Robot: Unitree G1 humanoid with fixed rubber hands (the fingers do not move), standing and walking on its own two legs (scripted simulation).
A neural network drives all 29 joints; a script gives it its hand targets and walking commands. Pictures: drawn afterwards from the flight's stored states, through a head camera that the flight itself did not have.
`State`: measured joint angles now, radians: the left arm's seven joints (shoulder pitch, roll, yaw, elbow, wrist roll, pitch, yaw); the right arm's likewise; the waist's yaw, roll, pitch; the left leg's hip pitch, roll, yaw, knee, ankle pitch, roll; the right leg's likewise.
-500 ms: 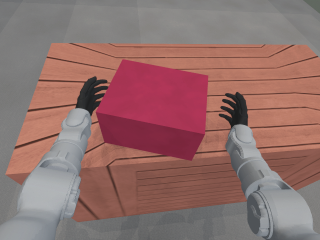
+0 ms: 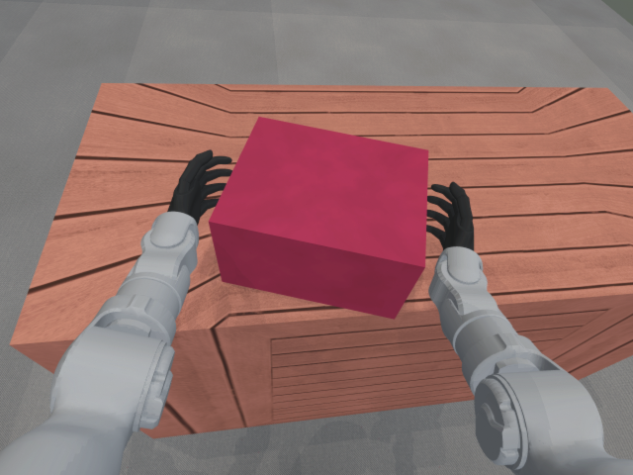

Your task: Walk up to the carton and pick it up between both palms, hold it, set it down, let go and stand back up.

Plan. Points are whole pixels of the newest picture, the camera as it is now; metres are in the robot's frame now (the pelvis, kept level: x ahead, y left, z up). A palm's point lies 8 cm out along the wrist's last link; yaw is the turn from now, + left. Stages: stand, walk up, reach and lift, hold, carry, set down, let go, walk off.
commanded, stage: reach and lift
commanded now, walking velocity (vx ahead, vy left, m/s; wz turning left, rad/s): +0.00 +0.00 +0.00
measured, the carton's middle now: (325, 215) +0.49 -0.02 +0.02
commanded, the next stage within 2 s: none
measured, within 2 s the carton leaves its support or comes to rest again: leaves its support in 0.70 s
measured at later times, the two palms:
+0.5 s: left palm (190, 209) +0.46 +0.17 +0.07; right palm (457, 244) +0.40 -0.18 +0.07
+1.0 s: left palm (192, 204) +0.44 +0.16 +0.09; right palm (473, 239) +0.39 -0.19 +0.10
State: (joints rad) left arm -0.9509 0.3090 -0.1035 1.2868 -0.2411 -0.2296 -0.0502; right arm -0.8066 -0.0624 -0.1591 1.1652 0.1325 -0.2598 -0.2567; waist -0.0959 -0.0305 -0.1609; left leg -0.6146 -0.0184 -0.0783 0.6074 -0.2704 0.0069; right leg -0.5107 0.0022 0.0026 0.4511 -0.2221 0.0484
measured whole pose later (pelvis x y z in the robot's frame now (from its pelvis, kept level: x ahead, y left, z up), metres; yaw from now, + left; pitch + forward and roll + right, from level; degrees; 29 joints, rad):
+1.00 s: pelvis +0.00 +0.00 +0.01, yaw +0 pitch +13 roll -3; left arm -0.96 0.24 0.09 1.40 -0.03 -0.42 -0.04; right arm -0.78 0.00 -0.44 1.17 -0.15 -0.45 -0.21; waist -0.10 -0.03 -0.16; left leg -0.53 -0.02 -0.08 0.54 -0.23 0.01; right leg -0.42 0.00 0.00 0.36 -0.18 0.05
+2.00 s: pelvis -0.01 -0.02 +0.02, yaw +1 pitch +0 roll -1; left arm -0.78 0.18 0.17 0.91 0.00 0.09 0.01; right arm -0.71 -0.04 -0.25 0.87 0.09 0.04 -0.20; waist -0.10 -0.03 -0.12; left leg -0.20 -0.01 -0.08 0.39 -0.18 0.01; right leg -0.12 0.00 0.00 0.29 -0.16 0.02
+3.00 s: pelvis -0.02 -0.03 +0.02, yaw +1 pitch -5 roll -1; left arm -0.70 0.07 0.31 0.51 0.23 0.54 -0.02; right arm -0.71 -0.08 -0.19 0.76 0.15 0.25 -0.16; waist -0.10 -0.03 -0.09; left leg -0.09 -0.01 -0.08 0.35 -0.16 0.00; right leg -0.04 0.00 0.00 0.29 -0.16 0.01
